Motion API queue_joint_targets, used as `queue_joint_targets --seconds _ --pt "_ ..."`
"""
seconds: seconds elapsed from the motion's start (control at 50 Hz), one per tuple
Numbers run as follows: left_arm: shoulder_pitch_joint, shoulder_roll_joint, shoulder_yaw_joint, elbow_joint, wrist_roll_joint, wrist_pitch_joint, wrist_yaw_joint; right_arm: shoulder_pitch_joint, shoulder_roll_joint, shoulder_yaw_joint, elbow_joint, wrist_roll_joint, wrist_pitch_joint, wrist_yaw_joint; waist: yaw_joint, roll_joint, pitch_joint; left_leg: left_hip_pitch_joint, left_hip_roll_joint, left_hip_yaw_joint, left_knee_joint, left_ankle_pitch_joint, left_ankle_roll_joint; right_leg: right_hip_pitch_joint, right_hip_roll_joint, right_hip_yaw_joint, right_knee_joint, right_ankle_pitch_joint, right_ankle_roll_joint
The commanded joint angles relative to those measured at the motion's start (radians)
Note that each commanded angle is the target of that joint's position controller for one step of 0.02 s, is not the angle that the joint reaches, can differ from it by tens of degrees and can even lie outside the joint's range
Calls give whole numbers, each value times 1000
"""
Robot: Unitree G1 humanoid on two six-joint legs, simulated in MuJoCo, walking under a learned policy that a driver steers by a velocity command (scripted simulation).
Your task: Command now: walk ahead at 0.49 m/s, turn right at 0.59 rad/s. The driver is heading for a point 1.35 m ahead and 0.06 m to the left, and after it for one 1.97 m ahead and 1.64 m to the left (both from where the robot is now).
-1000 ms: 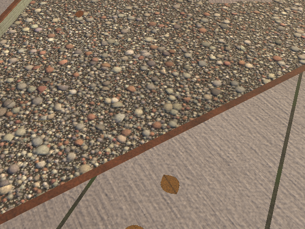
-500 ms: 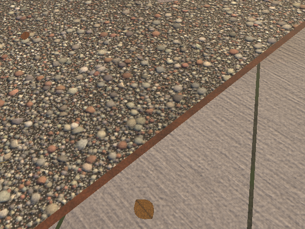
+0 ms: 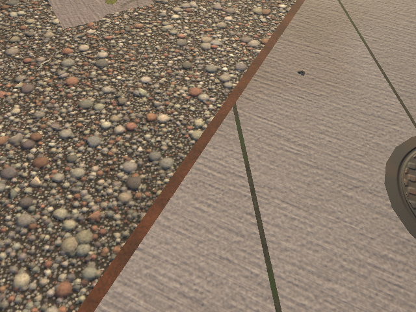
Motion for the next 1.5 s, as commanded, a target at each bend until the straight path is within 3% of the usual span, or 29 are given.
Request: queue_joint_targets --seconds 0.02,0.1,0.2,0.24,0.28,0.3,0.32,0.34,0.38,0.42,0.54,0.72,0.8,0.82,0.84,0.86,0.88,0.92,0.98,1.04,1.22,1.3,1.36,1.38,1.4,1.42,1.44,1.46,1.5 --pt "-18 0 -9 -72 0 2 -16 18 -76 -11 -35 1 -24 4 23 116 14 42 293 -173 -209 203 116 -119 -48 28 -35 104 12" --pt "-154 -35 -34 -107 -5 -12 -25 71 -82 -5 -1 0 -20 8 -4 120 38 31 245 -55 -203 297 92 -41 -22 -31 -309 240 10" --pt "-273 -22 -43 -138 1 -20 -21 172 -127 -7 64 2 5 -3 -37 126 66 174 294 -41 -161 423 96 41 9 -119 -517 118 -26" --pt "-219 -9 -37 -118 9 -29 -9 188 -148 -8 89 3 20 -8 -4 148 24 237 300 -21 -23 712 88 148 60 -150 -575 21 -61" --pt "60 42 -12 -16 26 -50 9 188 -143 -1 97 13 32 -11 115 121 -142 124 255 30 319 712 54 539 78 -125 -662 69 -113" --pt "222 136 14 12 45 -55 26 184 -77 19 45 29 27 -5 169 -11 -291 -165 194 48 644 327 22 861 -186 192 -673 -47 -188" --pt "252 206 31 23 14 -47 36 230 -41 21 20 33 26 6 133 -158 -372 -446 29 -16 931 -369 -9 1000 -418 627 -793 53 -295" --pt "223 173 29 33 -19 -42 42 108 -127 -7 11 17 31 0 140 -23 -269 -538 76 -144 971 -286 2 927 -353 528 -801 135 -262" --pt "92 75 2 40 -24 -54 38 46 -86 2 0 19 19 7 59 19 -83 -494 135 -156 855 -145 8 671 -256 281 -859 293 -186" --pt "43 19 -13 48 -30 -65 38 100 -57 4 33 -9 47 16 -5 -1 -42 -388 151 -153 782 -110 -13 529 -187 166 -918 320 -142" --pt "137 27 -14 115 -25 -96 43 -42 -38 -3 2 -5 76 37 4 -6 49 -504 132 -181 680 74 -29 491 -169 2 -1022 347 -122" --pt "225 55 -22 183 -20 -96 71 -286 -27 19 -91 -13 63 52 53 3 96 -467 77 -51 298 166 42 686 -205 -165 -958 593 -73" --pt "195 112 -10 185 -9 -72 84 -81 -74 -8 -42 -17 59 40 -46 -33 -52 -193 -52 18 241 -27 128 739 -212 -227 -546 1056 -48" --pt "181 119 -9 171 -14 -65 83 70 -114 -29 4 -27 53 33 -116 -2 -135 27 -50 -36 175 -13 166 618 -188 -243 -311 906 -29" --pt "193 67 -22 124 -30 -71 75 187 -229 -66 17 -34 54 16 -145 141 -252 305 194 -379 147 -76 263 328 -110 -264 56 492 8" --pt "187 38 -22 73 -39 -82 57 135 -276 -78 4 -5 62 19 -79 302 -329 489 390 -908 -21 19 400 -15 111 -117 339 -285 48" --pt "81 74 -18 52 -23 -92 52 103 -256 -76 8 17 70 16 -91 149 -237 437 354 -799 -47 12 367 -127 30 22 344 -201 34" --pt "42 57 -23 40 -31 -107 49 12 -155 -51 3 13 70 8 -18 16 -44 165 289 -589 -90 154 281 -76 -47 8 173 -74 36" --pt "71 28 -28 37 7 -50 44 -25 -120 -36 -4 21 47 5 45 47 -27 0 187 -446 -121 293 236 50 -71 -1 36 -67 76" --pt "3 19 -30 3 6 -25 37 17 -155 -43 2 21 32 6 39 72 -9 -28 147 -397 -150 313 222 9 -73 -31 -84 24 106" --pt "-285 18 -44 -81 -10 -33 19 186 -136 -24 47 13 28 -6 -80 117 32 198 154 -374 -131 435 137 -75 -39 -67 -470 267 81" --pt "-297 43 -41 -102 -15 -49 16 177 -160 -22 57 0 25 -21 -55 130 52 264 208 -390 -85 544 136 4 -6 -65 -572 174 25" --pt "14 91 -13 -6 -17 -64 41 123 -180 -22 60 -2 20 -18 89 102 -84 205 155 -320 225 809 88 415 66 -87 -677 110 -41" --pt "183 146 4 23 4 -72 57 124 -150 -11 41 5 15 -13 153 38 -203 44 113 -291 475 572 74 666 -94 82 -683 17 -91" --pt "270 255 36 35 19 -66 58 256 -61 5 31 46 16 -5 117 -196 -347 -284 -73 -195 873 -36 18 942 -369 561 -745 -80 -244" --pt "207 173 21 43 -16 -53 44 218 -142 -8 42 10 19 -10 97 -97 -287 -410 -65 -261 942 -300 36 867 -372 706 -854 -111 -238" --pt "104 115 7 28 -28 -51 41 131 -146 -13 26 3 21 -6 61 -22 -119 -439 -6 -268 938 -211 37 709 -335 533 -865 -122 -215" --pt "46 66 -5 24 -25 -56 36 77 -127 -5 15 0 19 1 46 31 -52 -418 31 -260 882 -147 33 594 -288 413 -896 -25 -190" --pt "36 31 -18 50 -28 -67 40 72 -105 -1 14 -19 38 13 2 -13 -6 -348 79 -233 783 -116 15 470 -203 247 -939 121 -138"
